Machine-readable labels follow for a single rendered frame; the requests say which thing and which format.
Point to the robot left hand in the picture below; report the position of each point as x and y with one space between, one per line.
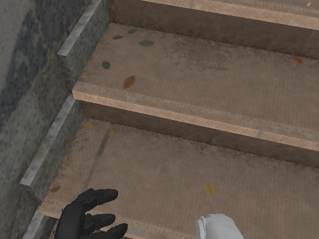
75 224

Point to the robot right thigh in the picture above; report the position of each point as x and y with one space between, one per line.
216 226

